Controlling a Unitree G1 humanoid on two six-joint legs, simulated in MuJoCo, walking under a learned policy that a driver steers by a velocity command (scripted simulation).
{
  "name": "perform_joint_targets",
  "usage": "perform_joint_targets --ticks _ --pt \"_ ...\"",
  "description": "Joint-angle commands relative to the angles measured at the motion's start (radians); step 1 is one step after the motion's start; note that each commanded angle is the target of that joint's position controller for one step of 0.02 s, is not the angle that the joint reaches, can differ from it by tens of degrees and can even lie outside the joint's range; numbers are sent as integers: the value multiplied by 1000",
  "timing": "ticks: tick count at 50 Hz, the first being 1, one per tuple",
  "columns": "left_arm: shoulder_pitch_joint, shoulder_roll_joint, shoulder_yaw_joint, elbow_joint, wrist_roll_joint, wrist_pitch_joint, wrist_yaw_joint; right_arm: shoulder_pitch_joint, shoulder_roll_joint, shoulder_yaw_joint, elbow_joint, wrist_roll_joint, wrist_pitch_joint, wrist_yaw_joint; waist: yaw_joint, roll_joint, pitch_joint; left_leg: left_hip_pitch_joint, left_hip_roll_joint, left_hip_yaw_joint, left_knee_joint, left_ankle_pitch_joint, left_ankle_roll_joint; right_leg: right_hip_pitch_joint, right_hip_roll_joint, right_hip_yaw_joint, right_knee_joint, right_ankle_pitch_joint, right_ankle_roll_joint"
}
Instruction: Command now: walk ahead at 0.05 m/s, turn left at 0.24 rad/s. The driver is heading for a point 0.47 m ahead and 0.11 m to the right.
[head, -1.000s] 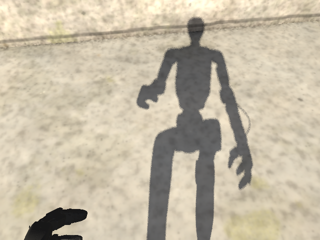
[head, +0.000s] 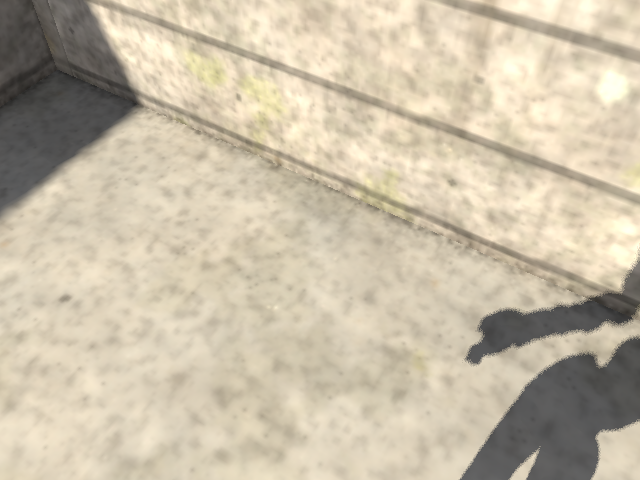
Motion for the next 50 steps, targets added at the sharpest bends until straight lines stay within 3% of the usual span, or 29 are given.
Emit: perform_joint_targets --ticks 1,2,3,4,5,6,7,8,11,15,17,18,20,21,22,23,26,34,45,46,47,48,49,50 --pt "10 80 17 -71 -11 -27 2 24 -122 -21 -36 3 -2 -3 15 137 -79 105 299 -237 -12 505 95 102 32 -19 -180 -23 -32" --pt "56 71 16 -56 -5 -32 4 1 -117 -16 -37 15 -2 -6 50 126 -73 72 274 -236 9 423 61 193 31 -19 -340 75 -43" --pt "76 83 16 -49 8 -41 11 -2 -94 -7 -40 24 -6 -11 55 81 -72 9 240 -214 44 255 11 296 -29 40 -459 186 -56" --pt "39 137 16 -71 24 -47 19 74 -24 12 -44 20 -12 -11 1 -138 -101 -63 145 -80 197 -113 -48 379 -255 265 -514 388 -102" --pt "23 181 22 -74 18 -39 10 74 -78 -2 -44 22 -5 -16 8 -206 -74 -131 29 60 247 -386 -69 318 -366 396 -477 674 -249" --pt "71 151 22 -54 8 -40 3 46 -113 -10 -31 8 -1 -16 39 -152 -80 -108 75 70 369 -409 -79 297 -366 389 -468 722 -304" --pt "59 113 10 -46 4 -44 -2 22 -109 -12 -19 15 1 -10 33 -100 -64 -101 88 69 412 -364 -89 282 -306 309 -464 681 -282" --pt "31 100 6 -46 7 -43 -3 18 -94 -9 -5 22 5 -4 19 -90 -54 -85 97 70 422 -324 -104 269 -242 231 -460 633 -239" --pt "24 95 5 -29 10 -42 -1 20 -60 8 25 24 16 9 16 -142 -64 -54 108 118 349 -277 -131 306 -154 124 -433 687 -184" --pt "80 106 12 9 9 -35 -9 -35 -36 29 48 35 23 1 58 -157 -80 2 140 182 139 -241 -128 367 -149 141 -407 666 -188" --pt "74 110 16 25 7 -30 -10 -22 -34 34 75 38 18 -7 44 -144 -82 64 147 197 -8 -140 -113 359 -143 150 -391 629 -176" --pt "64 111 17 30 4 -28 -9 -7 -32 38 91 33 12 -11 30 -126 -82 130 162 190 -108 -24 -102 325 -135 147 -384 585 -155" --pt "73 86 10 30 2 -38 -13 -23 -84 35 100 9 -7 -21 47 -47 -102 257 267 67 -118 125 -74 215 -113 149 -389 397 -100" --pt "95 72 9 34 -4 -40 -18 -65 -117 27 116 16 -9 -21 91 68 -56 186 286 57 -62 182 -48 212 -43 83 -428 279 -85" --pt "68 79 9 55 0 -38 -15 -79 -70 38 122 23 -13 -15 62 64 -45 126 279 60 -77 121 -46 261 -28 65 -432 219 -77" --pt "48 83 12 63 3 -34 -13 -74 -53 45 135 22 -19 -15 52 63 -22 95 272 65 -93 84 -53 276 -29 65 -427 212 -76" --pt "55 86 15 92 6 -31 -17 -47 -61 47 183 21 -23 -25 54 73 -7 85 260 70 -110 65 -58 284 -47 75 -425 254 -87" --pt "58 72 10 187 3 -30 -15 -37 -52 55 269 21 -29 -28 54 25 18 69 266 64 -139 15 -49 277 -43 79 -461 174 -76" --pt "78 52 -1 292 2 -31 -9 -6 -21 67 354 21 -36 -30 54 21 19 57 266 68 -153 8 -44 284 -46 75 -464 171 -73" --pt "95 63 3 300 3 -28 -11 27 -29 63 362 20 -33 -29 48 21 -26 66 243 77 -147 -203 -29 287 -20 62 -447 -30 -82" --pt "91 91 14 294 7 -22 -15 40 -60 51 356 15 -27 -26 41 34 -6 33 230 59 -137 -471 1 231 8 54 -410 -283 -102" --pt "61 103 20 277 15 -17 -25 56 -80 42 349 8 -22 -19 25 49 62 -6 254 -4 -162 -661 37 123 9 74 -380 -429 -116" --pt "-2 58 11 244 16 -21 -34 71 -83 36 342 10 -25 -16 -2 105 114 24 311 -98 -212 -713 75 26 27 39 -306 -369 -102" --pt "-93 19 2 202 11 -30 -40 115 -85 29 349 19 -32 -16 -36 171 140 95 394 -205 -316 -702 112 -87 50 -42 -192 -172 -72"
